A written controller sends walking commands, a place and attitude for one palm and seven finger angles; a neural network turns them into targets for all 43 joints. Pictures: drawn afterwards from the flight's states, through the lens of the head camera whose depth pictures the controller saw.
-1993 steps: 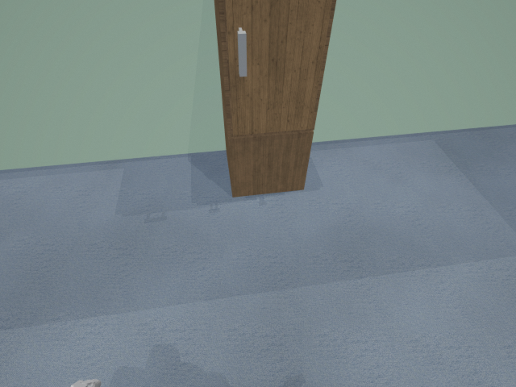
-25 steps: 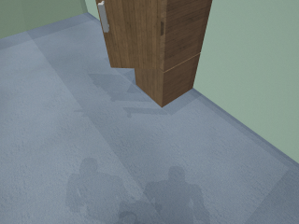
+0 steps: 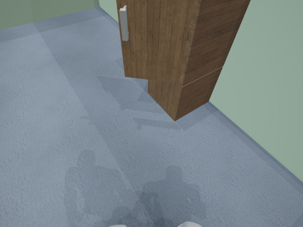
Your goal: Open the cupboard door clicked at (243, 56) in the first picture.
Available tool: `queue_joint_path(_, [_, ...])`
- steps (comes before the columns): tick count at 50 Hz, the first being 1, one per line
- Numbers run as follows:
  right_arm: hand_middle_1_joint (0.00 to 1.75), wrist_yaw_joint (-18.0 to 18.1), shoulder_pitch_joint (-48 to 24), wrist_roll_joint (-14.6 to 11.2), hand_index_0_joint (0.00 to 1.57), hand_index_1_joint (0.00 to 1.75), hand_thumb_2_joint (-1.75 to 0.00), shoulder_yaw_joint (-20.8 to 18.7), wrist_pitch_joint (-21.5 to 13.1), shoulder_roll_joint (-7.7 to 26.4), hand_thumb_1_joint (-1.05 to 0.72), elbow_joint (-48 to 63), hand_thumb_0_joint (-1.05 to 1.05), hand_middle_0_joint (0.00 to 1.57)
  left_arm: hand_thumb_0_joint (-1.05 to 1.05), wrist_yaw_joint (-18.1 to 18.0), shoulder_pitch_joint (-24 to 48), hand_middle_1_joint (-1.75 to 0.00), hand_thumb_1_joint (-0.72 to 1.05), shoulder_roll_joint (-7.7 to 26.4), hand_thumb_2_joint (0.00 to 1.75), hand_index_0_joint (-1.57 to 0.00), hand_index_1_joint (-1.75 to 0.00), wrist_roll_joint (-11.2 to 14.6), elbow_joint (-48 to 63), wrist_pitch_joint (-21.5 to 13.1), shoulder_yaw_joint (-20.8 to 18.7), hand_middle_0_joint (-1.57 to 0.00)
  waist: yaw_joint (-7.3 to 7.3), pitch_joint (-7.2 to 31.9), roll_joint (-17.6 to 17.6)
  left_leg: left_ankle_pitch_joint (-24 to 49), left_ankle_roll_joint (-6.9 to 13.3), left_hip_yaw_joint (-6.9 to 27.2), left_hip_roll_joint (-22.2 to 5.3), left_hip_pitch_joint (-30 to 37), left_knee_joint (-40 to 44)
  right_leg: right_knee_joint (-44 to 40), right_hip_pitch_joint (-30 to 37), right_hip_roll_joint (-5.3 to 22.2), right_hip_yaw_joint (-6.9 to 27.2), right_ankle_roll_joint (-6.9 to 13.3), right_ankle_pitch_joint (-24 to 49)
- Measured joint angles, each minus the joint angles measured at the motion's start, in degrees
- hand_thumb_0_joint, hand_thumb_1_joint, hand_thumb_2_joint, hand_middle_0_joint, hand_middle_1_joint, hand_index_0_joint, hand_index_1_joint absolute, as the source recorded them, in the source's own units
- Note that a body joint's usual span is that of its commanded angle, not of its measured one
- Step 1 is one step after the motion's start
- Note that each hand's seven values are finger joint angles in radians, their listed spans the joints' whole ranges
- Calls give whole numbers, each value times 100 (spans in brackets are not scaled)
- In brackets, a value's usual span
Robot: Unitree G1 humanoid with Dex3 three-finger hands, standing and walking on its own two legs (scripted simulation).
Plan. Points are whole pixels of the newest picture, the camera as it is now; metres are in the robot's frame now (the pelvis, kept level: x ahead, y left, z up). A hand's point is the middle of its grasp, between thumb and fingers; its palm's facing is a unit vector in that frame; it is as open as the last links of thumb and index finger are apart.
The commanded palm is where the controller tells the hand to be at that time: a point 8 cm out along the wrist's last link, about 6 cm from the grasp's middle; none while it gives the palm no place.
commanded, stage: take the last steps up to it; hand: left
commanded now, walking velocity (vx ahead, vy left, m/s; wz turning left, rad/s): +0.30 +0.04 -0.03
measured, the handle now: (125, 23) +0.96 +0.22 +0.03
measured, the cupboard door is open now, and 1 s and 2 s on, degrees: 47 47 47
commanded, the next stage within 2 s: come to a stop and stand still in 0.82 s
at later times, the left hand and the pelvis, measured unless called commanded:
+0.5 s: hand (97, 209) +0.18 +0.18 -0.15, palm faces +0.08 -0.98 -0.19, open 7.2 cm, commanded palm none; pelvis +0.19 +0.00 +0.02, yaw +0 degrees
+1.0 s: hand (101, 132) +0.45 +0.24 -0.15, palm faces -0.01 -0.98 -0.21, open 7.3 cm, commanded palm none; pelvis +0.35 +0.06 +0.01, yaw -2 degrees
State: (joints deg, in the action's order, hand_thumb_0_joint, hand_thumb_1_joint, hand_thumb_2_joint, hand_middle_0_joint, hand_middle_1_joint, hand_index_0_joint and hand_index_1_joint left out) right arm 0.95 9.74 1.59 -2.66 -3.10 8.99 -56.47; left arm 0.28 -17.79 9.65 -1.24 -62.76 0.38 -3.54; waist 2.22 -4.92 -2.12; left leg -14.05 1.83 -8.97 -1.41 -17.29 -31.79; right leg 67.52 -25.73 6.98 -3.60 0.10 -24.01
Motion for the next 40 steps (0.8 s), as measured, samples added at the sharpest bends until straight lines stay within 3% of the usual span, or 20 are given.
queue_joint_path(4, [30, -15, 301, 35, 20, 30, -90, -2, 28, 145, -95, -187, -1, 20, 1, 48, 453, -30, 91, -11, 90, -20, -30, -9, 360, -47, -31, -20, -63, 143, 126, 80, 30, -60, 82, 518, 616, -1188, -297, -33, -191, -21, 449])
queue_joint_path(9, [30, -88, 709, 45, 20, 30, -90, 12, 153, 209, -93, -450, -1, 20, 0, 105, 831, -30, 91, 4, 90, -20, -30, -21, 687, -132, -27, -20, -184, 260, 223, -275, -80, -73, 95, 927, 592, -2763, 209, -178, -279, -56, 788])
queue_joint_path(11, [30, -114, 887, 18, 20, 30, -90, 20, 205, 196, -92, -530, 0, 20, 0, 106, 857, -30, 91, 54, 90, -20, -30, -41, 783, -243, -21, -20, -192, 325, 197, -735, -109, -52, 66, 837, 23, -3265, 541, -235, -238, 50, 834])
queue_joint_path(13, [30, -144, 880, 1, 20, 30, -90, 5, 317, 238, -92, -623, 0, 20, 0, 61, 876, -30, 91, -9, 90, -20, -30, -24, 784, -336, 6, -20, -205, 268, 359, -1335, -96, 257, -13, 399, -1269, -3054, 608, -350, -342, 216, 767])
queue_joint_path(15, [30, -166, 801, 5, 20, 30, -90, -10, 372, 250, -92, -675, 0, 19, 0, 6, 748, -30, 91, -69, 90, -20, -30, -2, 752, -381, 45, -20, -223, 250, 405, -1132, -124, 477, -21, -127, -2402, -3256, 853, -423, -389, 266, 730])
queue_joint_path(17, [30, -179, 712, 13, 20, 30, -90, -17, 362, 242, -91, -648, 1, 19, 0, -33, 551, -30, 91, -132, 90, -20, -30, 20, 654, -399, 67, -20, -259, 285, 403, -671, -201, 550, -115, -552, -2787, -3716, 1165, -479, -412, 211, 856])
queue_joint_path(21, [30, -212, 549, -2, 20, 30, -90, -18, 310, 141, -91, -487, 1, 19, -1, -72, 198, -30, 94, -56, 90, -20, -30, 27, 384, -446, 16, -20, -257, 350, 272, -168, -344, 527, -312, -979, -2126, -4507, 1709, -492, -426, 173, 1019])
queue_joint_path(25, [30, -262, 328, -18, 20, 30, -90, -8, 277, 90, -91, -373, 1, 19, 0, -22, -83, -30, 93, -48, 90, -20, -30, 6, 90, -430, 61, -20, -125, 313, 179, 25, -354, 434, -336, -995, -1057, -4759, 2095, -417, -422, 21, 892])
queue_joint_path(30, [30, -292, 82, -1, 20, 30, -90, 35, 148, 107, -91, -232, 1, 19, 0, -1, -471, -30, 91, -74, 90, -20, -30, 6, -180, -307, 54, -20, 32, 246, 107, 227, -212, 233, -184, -478, 120, -4208, 2330, -262, -393, -247, 221])
queue_joint_path(31, [30, -267, 38, 26, 20, 30, -90, 35, 73, 123, -91, -185, 1, 19, 0, 5, -537, -30, 91, -89, 90, -20, -30, 18, -209, -262, 51, -20, 19, 233, 116, 565, -72, 206, -175, -458, 119, -3700, 2162, -215, -375, -199, -20])
queue_joint_path(33, [30, -174, -45, 49, 20, 30, -90, 50, -10, 57, -91, -111, 0, 19, 0, -1, -484, -30, 91, -52, 90, -20, -30, 29, -259, -134, 63, -20, -6, 129, -7, 350, 119, 85, -102, -495, -307, -2054, 1522, -174, -76, -33, -455])
queue_joint_path(35, [30, -103, -2, 41, 20, 30, -90, 79, -34, -6, -91, -70, 0, 19, 1, -10, -340, -30, 91, -20, 90, -20, -30, 24, -256, -69, 61, -20, -20, 125, -55, 90, 189, -1, -48, -352, -287, -683, 809, -223, 75, 69, -310])
queue_joint_path(37, [30, -11, 102, 12, 20, 30, -90, 64, -60, -47, -92, -88, 0, 20, 1, 1, -138, -30, 91, -4, 90, -20, -30, 6, -175, -64, 43, -20, -35, 143, -61, 126, 167, -51, 20, -117, 18, -149, 271, -216, 78, 76, 27])
queue_joint_path(40, [30, 44, 287, 2, 20, 30, -90, 69, -78, 13, -94, -199, -1, 20, 1, 10, 168, -30, 91, -22, 90, -20, -30, -4, 40, -88, 35, -20, -48, 202, -16, 230, 228, -100, 109, 246, 533, -386, -200, -178, 38, 31, 401])
